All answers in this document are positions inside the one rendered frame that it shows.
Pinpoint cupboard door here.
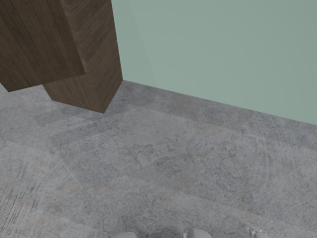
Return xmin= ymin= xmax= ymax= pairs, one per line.
xmin=0 ymin=0 xmax=85 ymax=92

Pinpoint right robot thigh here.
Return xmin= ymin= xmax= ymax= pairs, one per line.
xmin=182 ymin=228 xmax=212 ymax=238

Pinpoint right robot hand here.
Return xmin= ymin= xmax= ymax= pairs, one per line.
xmin=242 ymin=222 xmax=268 ymax=238

